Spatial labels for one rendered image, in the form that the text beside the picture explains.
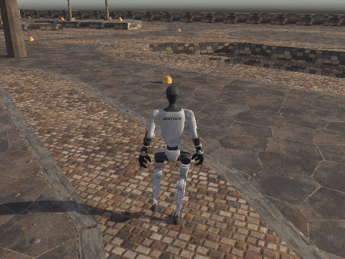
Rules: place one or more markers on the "right robot foot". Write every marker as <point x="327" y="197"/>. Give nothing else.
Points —
<point x="177" y="219"/>

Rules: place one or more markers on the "right robot thigh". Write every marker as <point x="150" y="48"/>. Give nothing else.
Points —
<point x="185" y="159"/>

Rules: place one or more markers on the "right robot hand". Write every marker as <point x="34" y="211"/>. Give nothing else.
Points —
<point x="199" y="156"/>

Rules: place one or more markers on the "robot left forearm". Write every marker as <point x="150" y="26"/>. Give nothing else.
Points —
<point x="145" y="145"/>

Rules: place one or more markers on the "robot right forearm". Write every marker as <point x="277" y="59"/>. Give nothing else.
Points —
<point x="198" y="146"/>

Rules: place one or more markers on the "left robot upper arm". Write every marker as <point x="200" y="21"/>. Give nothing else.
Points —
<point x="152" y="124"/>

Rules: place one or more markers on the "left robot hand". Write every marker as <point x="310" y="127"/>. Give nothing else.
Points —
<point x="141" y="160"/>

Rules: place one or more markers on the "right robot upper arm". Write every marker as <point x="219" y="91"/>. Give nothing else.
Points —
<point x="192" y="123"/>

